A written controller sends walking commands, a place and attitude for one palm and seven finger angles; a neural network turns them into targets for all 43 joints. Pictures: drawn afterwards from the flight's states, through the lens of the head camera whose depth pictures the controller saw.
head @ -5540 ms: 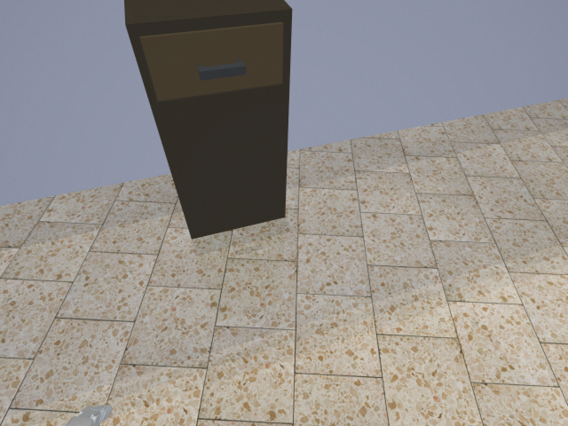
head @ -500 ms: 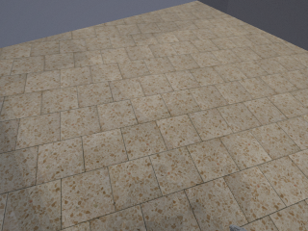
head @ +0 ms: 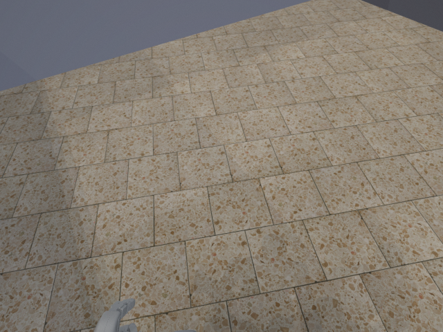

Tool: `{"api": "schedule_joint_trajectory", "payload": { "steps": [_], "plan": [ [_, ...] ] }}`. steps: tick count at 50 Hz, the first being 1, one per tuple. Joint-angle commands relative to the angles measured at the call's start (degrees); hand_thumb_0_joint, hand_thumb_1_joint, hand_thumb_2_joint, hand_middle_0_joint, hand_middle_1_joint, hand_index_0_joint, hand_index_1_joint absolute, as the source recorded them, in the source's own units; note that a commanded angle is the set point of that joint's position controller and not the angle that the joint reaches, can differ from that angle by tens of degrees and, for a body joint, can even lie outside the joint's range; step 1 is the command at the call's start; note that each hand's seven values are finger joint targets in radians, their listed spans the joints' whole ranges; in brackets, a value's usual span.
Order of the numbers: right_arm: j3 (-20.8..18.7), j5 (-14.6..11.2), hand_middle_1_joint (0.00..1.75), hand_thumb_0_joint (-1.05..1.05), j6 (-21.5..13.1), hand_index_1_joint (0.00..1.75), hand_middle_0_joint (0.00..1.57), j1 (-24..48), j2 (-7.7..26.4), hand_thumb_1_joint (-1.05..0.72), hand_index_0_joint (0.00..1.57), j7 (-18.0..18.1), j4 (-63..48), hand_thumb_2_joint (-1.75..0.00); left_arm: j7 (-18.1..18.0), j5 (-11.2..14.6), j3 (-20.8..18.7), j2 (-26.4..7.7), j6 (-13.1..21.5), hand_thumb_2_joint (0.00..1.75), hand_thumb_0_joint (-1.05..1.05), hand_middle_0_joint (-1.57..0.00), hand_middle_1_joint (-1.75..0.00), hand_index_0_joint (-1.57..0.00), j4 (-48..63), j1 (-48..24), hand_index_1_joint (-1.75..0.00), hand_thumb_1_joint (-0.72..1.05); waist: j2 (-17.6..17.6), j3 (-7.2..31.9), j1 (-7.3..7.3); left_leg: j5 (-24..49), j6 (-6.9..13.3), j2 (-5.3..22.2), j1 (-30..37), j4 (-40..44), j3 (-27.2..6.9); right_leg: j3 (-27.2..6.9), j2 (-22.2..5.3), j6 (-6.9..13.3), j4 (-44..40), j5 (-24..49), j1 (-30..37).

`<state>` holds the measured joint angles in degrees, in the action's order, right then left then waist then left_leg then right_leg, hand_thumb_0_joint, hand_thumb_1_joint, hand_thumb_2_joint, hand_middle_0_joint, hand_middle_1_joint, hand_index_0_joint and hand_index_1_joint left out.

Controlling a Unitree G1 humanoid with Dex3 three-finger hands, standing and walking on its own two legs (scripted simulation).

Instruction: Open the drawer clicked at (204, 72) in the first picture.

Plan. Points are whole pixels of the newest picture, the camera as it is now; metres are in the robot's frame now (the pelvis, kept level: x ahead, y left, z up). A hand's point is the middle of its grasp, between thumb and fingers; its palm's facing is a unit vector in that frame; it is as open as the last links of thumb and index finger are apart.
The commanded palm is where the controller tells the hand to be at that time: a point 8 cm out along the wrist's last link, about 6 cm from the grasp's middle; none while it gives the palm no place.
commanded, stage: turn to face it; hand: left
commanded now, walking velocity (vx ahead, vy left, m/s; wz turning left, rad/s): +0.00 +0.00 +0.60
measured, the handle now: out of the picture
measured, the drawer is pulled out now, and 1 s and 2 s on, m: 0.00 0.00 0.00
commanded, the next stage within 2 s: none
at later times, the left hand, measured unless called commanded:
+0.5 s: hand out of the picture -0.06 +0.27 -0.18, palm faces +0.37 -0.89 -0.26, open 7.4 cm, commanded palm none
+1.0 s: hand out of the picture -0.03 +0.21 -0.14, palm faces +0.57 -0.77 -0.26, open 7.4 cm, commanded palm none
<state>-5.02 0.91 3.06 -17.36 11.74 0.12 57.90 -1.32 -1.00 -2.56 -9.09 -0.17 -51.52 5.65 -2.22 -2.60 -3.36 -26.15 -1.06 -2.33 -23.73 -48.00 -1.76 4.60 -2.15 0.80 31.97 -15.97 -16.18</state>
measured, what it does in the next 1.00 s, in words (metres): steps on the spot, turning left: left foot, then right foot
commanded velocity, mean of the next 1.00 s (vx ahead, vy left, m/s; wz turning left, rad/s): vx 0.00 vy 0.00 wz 0.60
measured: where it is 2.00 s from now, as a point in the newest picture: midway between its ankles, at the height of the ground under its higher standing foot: outside the picture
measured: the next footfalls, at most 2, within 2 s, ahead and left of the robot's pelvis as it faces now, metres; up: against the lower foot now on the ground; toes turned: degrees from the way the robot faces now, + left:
left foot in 0.36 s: +0.01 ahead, +0.15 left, +0.00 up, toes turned +22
right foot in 0.82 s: +0.09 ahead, -0.08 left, +0.00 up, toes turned +28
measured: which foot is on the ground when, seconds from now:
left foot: up 0.00-0.34, down 0.36-0.82, up 0.84-1.00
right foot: down 0.00-0.36, up 0.38-0.80, down 0.82-1.00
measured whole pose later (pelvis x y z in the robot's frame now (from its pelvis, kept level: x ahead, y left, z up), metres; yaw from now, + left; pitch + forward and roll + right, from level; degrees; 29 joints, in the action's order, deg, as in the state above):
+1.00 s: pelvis -0.01 +0.00 +0.01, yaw +37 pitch -1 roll +2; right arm -5.9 1.2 4.7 -13.3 15.0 -1.6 54.1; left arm -1.1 -1.3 -1.5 -9.7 -1.0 -48.8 10.6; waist -1.9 -3.3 -2.2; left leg -22.2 -3.4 -0.4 -30.0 -65.8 -0.2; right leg 7.3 -5.2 0.0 30.1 -16.8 -12.3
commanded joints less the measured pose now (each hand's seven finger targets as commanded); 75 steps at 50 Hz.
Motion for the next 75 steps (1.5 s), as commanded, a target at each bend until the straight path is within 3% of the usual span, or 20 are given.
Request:
{"api": "schedule_joint_trajectory", "payload": {
  "steps": [1, 12, 15, 16, 18, 19, 25, 34, 39, 40, 41, 42, 47, 55, 60, 61, 62, 63, 68, 75],
  "plan": [
    [-1.3, 0.6, 0.30, 0.00, -0.2, 0.30, 0.20, 2.0, 4.6, -0.90, 0.20, -1.0, -5.6, -0.90, -1.0, -0.1, -2.2, -9.9, 0.9, 0.90, 0.00, -0.20, -0.30, -0.20, 3.7, 1.9, -0.30, 0.90, 9.9, 0.9, 1.86, 1.6, -2.5, 5.0, -10.5, -22.3, 1.3, -8.1, -17.5, 6.0, -13.4, 18.0, 5.4],
    [0.2, -0.2, 0.30, 0.00, -0.2, 0.30, 0.20, 12.1, 5.5, -0.90, 0.20, -2.0, -10.7, -0.90, -0.5, -0.9, -3.1, -15.2, 0.1, 0.90, 0.00, -0.20, -0.30, -0.20, 2.8, 8.1, -0.30, 0.90, 14.5, 2.2, 5.34, 1.1, -2.8, 5.1, -1.7, -0.4, 8.2, 0.4, -19.7, 6.2, -9.6, 23.4, 8.0],
    [0.1, -0.1, 0.30, 0.00, -1.0, 0.30, 0.20, 9.2, 6.8, -0.90, 0.20, -1.9, -11.1, -0.90, -0.1, -0.7, -3.6, -16.2, -0.5, 0.90, 0.00, -0.20, -0.30, -0.20, 2.7, 7.9, -0.30, 0.90, 13.3, 5.2, 3.75, 7.4, -1.8, 4.1, 6.3, 12.7, 10.3, 4.2, -19.1, 3.0, -3.0, 22.3, 7.7],
    [-0.4, 0.1, 0.30, 0.00, -1.4, 0.30, 0.20, 6.6, 8.8, -0.90, 0.20, -1.9, -10.6, -0.90, 0.1, -0.2, -3.8, -15.7, -0.8, 0.90, 0.00, -0.20, -0.30, -0.20, 2.8, 8.0, -0.30, 0.90, 9.2, 6.8, 2.04, 14.3, -1.1, 4.8, 13.8, 20.6, 9.1, 5.8, -18.0, 0.6, 3.4, 18.9, 3.4],
    [-3.1, 0.1, 0.30, 0.00, -2.0, 0.30, 0.20, -0.7, 20.6, -0.90, 0.20, -1.4, -10.1, -0.90, 0.7, 0.1, -2.1, -9.8, -1.1, 0.90, 0.00, -0.20, -0.30, -0.20, 7.0, 5.6, -0.30, 0.90, -17.7, 9.8, -2.16, 46.2, 10.4, 27.4, 27.0, 27.2, -19.4, 5.6, -6.2, -6.9, 28.5, -23.2, -19.6],
    [-3.1, -0.1, 0.30, 0.00, -2.2, 0.30, 0.20, -2.4, 19.9, -0.90, 0.20, -0.7, -8.8, -0.90, 0.4, -0.3, -2.2, -10.9, -1.8, 0.90, 0.00, -0.20, -0.30, -0.20, 7.4, 4.0, -0.30, 0.90, -10.9, 10.6, -2.55, 44.3, 12.9, 28.5, 25.5, 26.5, -19.6, -1.0, -6.4, -6.1, 34.3, -21.1, -21.3],
    [-1.0, 0.1, 0.30, 0.00, -2.8, 0.30, 0.20, 9.4, 13.5, -0.90, 0.20, 0.1, -11.8, -0.90, 1.0, -0.1, -3.1, -11.2, -1.8, 0.90, 0.00, -0.20, -0.30, -0.20, 3.2, 7.1, -0.30, 0.90, -5.9, 5.7, 2.81, 32.0, 8.9, 15.4, 14.1, 28.4, -8.1, -3.8, -4.7, -6.7, 34.1, -5.4, -15.4],
    [-2.0, 0.5, 0.30, 0.00, -2.0, 0.30, 0.20, 5.3, 13.3, -0.90, 0.20, -0.1, -10.3, -0.90, 0.3, 0.3, -2.7, -9.6, -1.5, 0.90, 0.00, -0.20, -0.30, -0.20, 6.3, 2.6, -0.30, 0.90, -6.2, 5.5, 0.91, 27.4, 11.5, 15.2, 15.1, 28.3, -18.2, -5.0, -1.6, -6.2, 19.5, -9.0, -12.2],
    [-2.4, 0.2, 0.30, 0.00, -1.4, 0.30, 0.20, 8.4, 12.7, -0.90, 0.20, -0.3, -11.2, -0.90, -0.2, 0.9, -2.6, -9.7, -0.5, 0.90, 0.00, -0.20, -0.30, -0.20, 5.6, 9.0, -0.30, 0.90, -5.1, 7.1, 4.35, 28.3, 8.5, 11.1, 5.9, 22.6, -19.7, -3.4, 1.2, -4.7, -2.2, -0.8, 5.2],
    [-2.2, -0.2, 0.30, 0.00, -1.5, 0.30, 0.20, 8.3, 11.0, -0.90, 0.20, -0.5, -11.5, -0.90, -0.5, 0.7, -3.1, -11.4, 0.1, 0.90, 0.00, -0.20, -0.30, -0.20, 5.4, 11.0, -0.30, 0.90, -0.9, 8.0, 5.47, 22.2, 5.6, 8.2, 0.5, 18.5, -17.6, -5.8, -1.9, -3.8, -10.8, 2.7, 12.7],
    [-1.6, -0.7, 0.30, 0.00, -1.5, 0.30, 0.20, 6.7, 6.7, -0.90, 0.20, -0.9, -12.5, -0.90, -1.0, -0.4, -4.2, -16.7, 0.7, 0.90, 0.00, -0.20, -0.30, -0.20, 5.7, 12.0, -0.30, 0.90, 14.6, 8.7, 5.76, 5.8, 0.5, 0.2, -10.9, 5.6, -7.3, -21.4, -17.3, 1.4, -17.7, 1.3, 20.0],
    [-1.7, 0.1, 0.30, 0.00, -1.6, 0.30, 0.20, 6.8, 7.0, -0.90, 0.20, -0.8, -13.4, -0.90, -0.9, -0.4, -3.9, -19.0, 0.2, 0.90, 0.00, -0.20, -0.30, -0.20, 6.7, 9.8, -0.30, 0.90, 18.3, 7.1, 5.31, -7.4, -1.3, -1.8, -12.8, -7.0, -2.0, -25.9, -26.8, 7.0, -17.6, 5.9, 13.6],
    [-1.7, 0.4, 0.30, 0.00, 0.3, 0.30, 0.20, 5.4, 7.0, -0.90, 0.20, -2.1, -9.1, -0.90, -0.8, -0.2, -2.1, -11.8, 0.8, 0.90, 0.00, -0.20, -0.30, -0.20, 7.5, 2.2, -0.30, 0.90, 12.3, -0.3, 1.72, 4.7, -2.9, 3.8, -10.8, -22.8, 0.4, -6.6, -16.1, 4.8, -14.2, 12.1, 4.4],
    [-0.2, -0.2, 0.30, 0.00, -0.1, 0.30, 0.20, 12.0, 5.9, -0.90, 0.20, -2.2, -10.8, -0.90, -0.5, -0.8, -3.2, -16.0, 0.0, 0.90, 0.00, -0.20, -0.30, -0.20, 4.2, 9.3, -0.30, 0.90, 14.8, 1.8, 5.88, 0.2, -3.2, 3.8, -3.0, -1.2, 6.9, -1.1, -18.8, 5.9, -9.8, 23.7, 10.1],
    [-0.5, -0.1, 0.30, 0.00, -1.3, 0.30, 0.20, 6.4, 8.4, -0.90, 0.20, -1.9, -10.1, -0.90, 0.0, -0.1, -3.8, -16.4, -0.9, 0.90, 0.00, -0.20, -0.30, -0.20, 3.6, 8.2, -0.30, 0.90, 11.6, 6.4, 2.72, 12.8, -1.3, 3.2, 11.6, 20.3, 8.6, 4.7, -17.8, 0.8, 1.9, 21.9, 6.8],
    [-1.7, 0.1, 0.30, 0.00, -2.0, 0.30, 0.20, 2.9, 13.1, -0.90, 0.20, -1.7, -9.7, -0.90, 0.2, 0.3, -3.7, -14.4, -1.2, 0.90, 0.00, -0.20, -0.30, -0.20, 4.7, 8.6, -0.30, 0.90, 0.8, 9.0, 0.61, 23.4, 1.9, 10.4, 21.9, 25.2, -1.4, 6.7, -14.1, -2.8, 12.8, 11.0, -3.4],
    [-3.2, 0.2, 0.30, 0.00, -2.2, 0.30, 0.20, -0.6, 19.7, -0.90, 0.20, -1.4, -9.5, -0.90, 0.7, 0.5, -2.4, -10.1, -1.3, 0.90, 0.00, -0.20, -0.30, -0.20, 7.5, 6.9, -0.30, 0.90, -17.5, 9.1, -1.40, 45.1, 10.1, 25.6, 27.7, 27.0, -20.8, 6.4, -6.5, -7.1, 25.5, -22.3, -19.2],
    [-3.3, -0.1, 0.30, 0.00, -2.1, 0.30, 0.20, -4.3, 20.0, -0.90, 0.20, -0.7, -7.6, -0.90, 0.1, -0.2, -1.9, -11.0, -2.0, 0.90, 0.00, -0.20, -0.30, -0.20, 8.8, 2.3, -0.30, 0.90, -12.0, 9.8, -3.37, 45.6, 13.3, 27.7, 26.0, 26.4, -21.1, -0.7, -6.4, -6.2, 32.8, -22.7, -20.3],
    [-0.9, 0.2, 0.30, 0.00, -2.7, 0.30, 0.20, 7.6, 13.2, -0.90, 0.20, 0.3, -10.7, -0.90, 0.9, 0.1, -2.8, -11.1, -1.7, 0.90, 0.00, -0.20, -0.30, -0.20, 4.6, 4.6, -0.30, 0.90, -6.4, 4.9, 2.29, 35.7, 9.4, 16.0, 15.4, 27.7, -10.0, -3.8, -5.4, -6.4, 34.9, -7.1, -16.0],
    [-1.5, 0.3, 0.30, 0.00, -2.2, 0.30, 0.20, 5.4, 13.5, -0.90, 0.20, 0.1, -10.0, -0.90, 0.5, 0.2, -2.6, -10.7, -1.8, 0.90, 0.00, -0.20, -0.30, -0.20, 6.0, 2.1, -0.30, 0.90, -4.4, 4.5, 1.00, 29.1, 11.1, 15.3, 16.5, 29.2, -16.1, -4.6, -2.9, -6.7, 24.8, -7.4, -14.4]
  ]
}}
